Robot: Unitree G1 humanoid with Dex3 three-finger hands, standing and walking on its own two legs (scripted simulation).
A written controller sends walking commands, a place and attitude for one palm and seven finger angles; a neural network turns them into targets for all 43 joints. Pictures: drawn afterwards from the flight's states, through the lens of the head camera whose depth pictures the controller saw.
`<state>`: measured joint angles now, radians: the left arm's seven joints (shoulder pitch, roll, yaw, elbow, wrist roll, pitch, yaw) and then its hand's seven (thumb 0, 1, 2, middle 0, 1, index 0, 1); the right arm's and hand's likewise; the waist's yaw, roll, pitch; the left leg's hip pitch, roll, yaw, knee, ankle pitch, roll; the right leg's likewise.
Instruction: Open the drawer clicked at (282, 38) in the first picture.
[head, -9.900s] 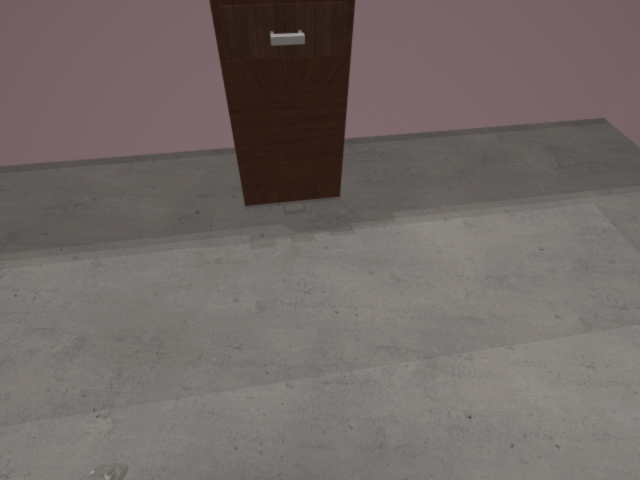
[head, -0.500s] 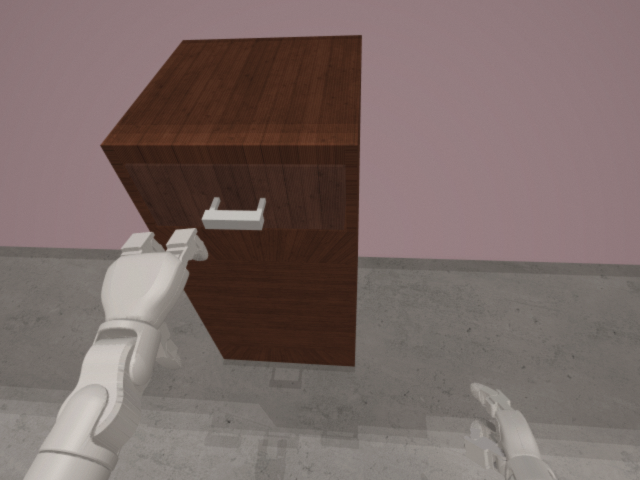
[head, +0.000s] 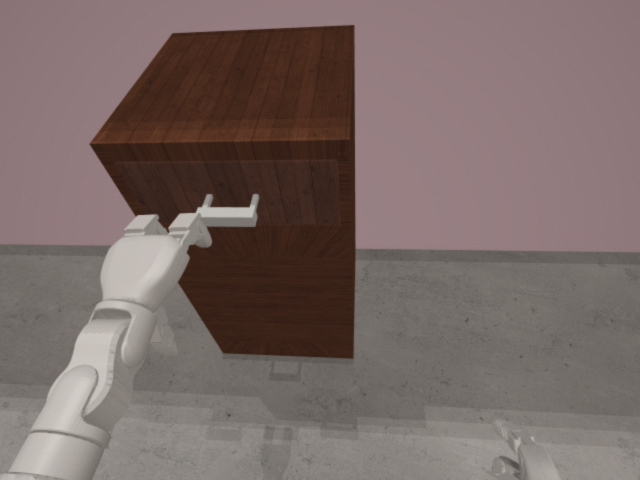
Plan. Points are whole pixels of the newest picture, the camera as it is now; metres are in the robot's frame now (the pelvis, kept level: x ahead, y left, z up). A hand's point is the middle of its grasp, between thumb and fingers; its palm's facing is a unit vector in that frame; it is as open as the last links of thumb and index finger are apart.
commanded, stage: raise the hand with hooked fingers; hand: left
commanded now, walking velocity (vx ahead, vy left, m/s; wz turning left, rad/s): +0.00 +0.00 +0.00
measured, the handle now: (229, 208) +0.55 +0.26 -0.03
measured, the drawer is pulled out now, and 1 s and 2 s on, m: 0.00 0.00 0.00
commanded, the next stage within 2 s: move the hooked fingers above the handle in 0.04 s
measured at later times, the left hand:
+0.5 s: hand (180, 264) +0.35 +0.24 +0.07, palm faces +0.01 -0.03 -1.00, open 13.8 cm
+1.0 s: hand (202, 233) +0.42 +0.24 +0.05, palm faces -0.01 +0.00 -1.00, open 13.8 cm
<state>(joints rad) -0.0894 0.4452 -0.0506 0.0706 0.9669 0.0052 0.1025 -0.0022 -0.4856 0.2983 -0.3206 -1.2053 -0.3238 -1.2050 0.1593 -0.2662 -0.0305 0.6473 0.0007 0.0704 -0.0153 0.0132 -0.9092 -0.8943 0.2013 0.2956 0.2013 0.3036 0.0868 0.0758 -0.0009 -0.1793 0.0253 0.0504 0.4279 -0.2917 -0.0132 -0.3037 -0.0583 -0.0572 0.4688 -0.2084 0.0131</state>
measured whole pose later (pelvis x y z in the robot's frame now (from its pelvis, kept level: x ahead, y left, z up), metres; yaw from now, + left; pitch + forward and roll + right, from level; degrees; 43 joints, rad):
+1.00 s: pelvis -0.01 +0.00 -0.01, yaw -1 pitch +9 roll +1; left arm -0.59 0.47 -0.04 0.75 1.06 -0.08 0.21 0.00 -0.49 0.30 -0.32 -1.21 -0.32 -1.21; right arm 0.27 -0.26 -0.06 0.70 0.01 0.06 -0.03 0.01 -0.91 -0.89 0.20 0.30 0.20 0.30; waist -0.01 0.05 -0.05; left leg -0.38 0.03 0.06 0.54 -0.33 0.00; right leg -0.49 -0.06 -0.04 0.55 -0.22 0.02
